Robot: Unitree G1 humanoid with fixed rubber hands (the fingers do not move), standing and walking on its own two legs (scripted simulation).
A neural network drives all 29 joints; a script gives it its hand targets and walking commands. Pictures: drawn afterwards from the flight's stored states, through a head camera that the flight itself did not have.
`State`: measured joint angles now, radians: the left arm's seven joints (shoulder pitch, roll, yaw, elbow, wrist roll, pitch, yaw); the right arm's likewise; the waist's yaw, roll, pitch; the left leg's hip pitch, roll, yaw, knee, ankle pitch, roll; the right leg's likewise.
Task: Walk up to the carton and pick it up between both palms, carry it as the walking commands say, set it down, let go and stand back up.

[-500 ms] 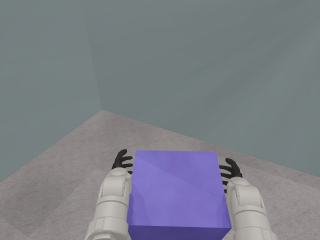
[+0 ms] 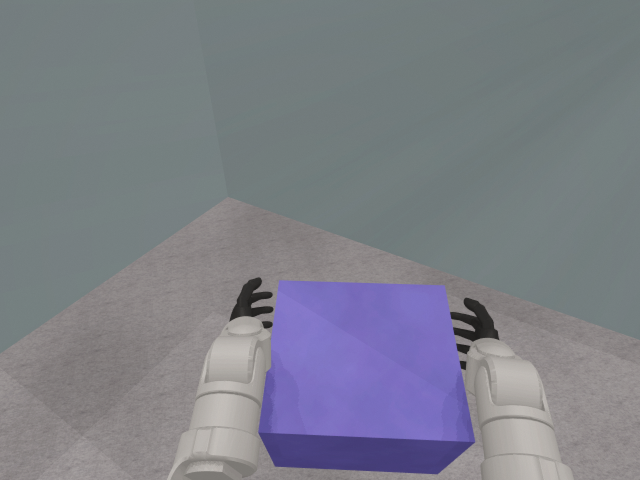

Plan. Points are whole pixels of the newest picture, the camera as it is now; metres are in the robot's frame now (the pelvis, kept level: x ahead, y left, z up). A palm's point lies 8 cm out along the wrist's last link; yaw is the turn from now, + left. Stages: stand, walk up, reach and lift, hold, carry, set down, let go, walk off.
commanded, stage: carry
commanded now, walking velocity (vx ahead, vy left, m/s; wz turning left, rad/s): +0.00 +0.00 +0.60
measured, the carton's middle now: (358, 377) +0.30 -0.02 -0.02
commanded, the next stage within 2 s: none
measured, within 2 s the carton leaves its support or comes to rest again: neither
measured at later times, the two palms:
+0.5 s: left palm (118, 400) +0.19 +0.24 +0.11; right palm (396, 332) +0.28 -0.05 +0.10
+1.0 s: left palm out of the picture +0.04 +0.30 +0.09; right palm (306, 380) +0.23 +0.05 +0.08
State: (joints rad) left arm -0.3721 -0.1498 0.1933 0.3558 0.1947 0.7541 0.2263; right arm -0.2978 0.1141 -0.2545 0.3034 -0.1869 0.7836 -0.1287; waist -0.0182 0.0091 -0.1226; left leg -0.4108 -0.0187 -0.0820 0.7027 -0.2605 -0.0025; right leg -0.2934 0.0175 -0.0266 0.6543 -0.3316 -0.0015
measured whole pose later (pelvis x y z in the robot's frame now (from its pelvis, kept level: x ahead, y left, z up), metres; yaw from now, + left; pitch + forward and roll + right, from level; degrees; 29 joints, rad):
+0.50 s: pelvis -0.03 +0.00 +0.01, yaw +21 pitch +3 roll +1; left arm -0.32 -0.17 0.18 -0.18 0.11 1.19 0.26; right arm -0.29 0.16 -0.19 -0.22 -0.10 1.25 -0.23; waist -0.01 -0.02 -0.08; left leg -0.56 0.00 0.07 0.89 -0.41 -0.02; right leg -0.33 -0.10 -0.19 0.61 -0.32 -0.02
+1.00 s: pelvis -0.08 +0.00 +0.00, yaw +41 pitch +2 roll +0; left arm -0.32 -0.17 0.18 -0.18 0.11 1.19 0.26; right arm -0.27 0.15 -0.18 -0.23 -0.10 1.25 -0.24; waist -0.02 0.00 -0.03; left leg -0.56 0.01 0.08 0.92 -0.43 -0.01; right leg -0.39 -0.15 -0.23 0.66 -0.29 0.00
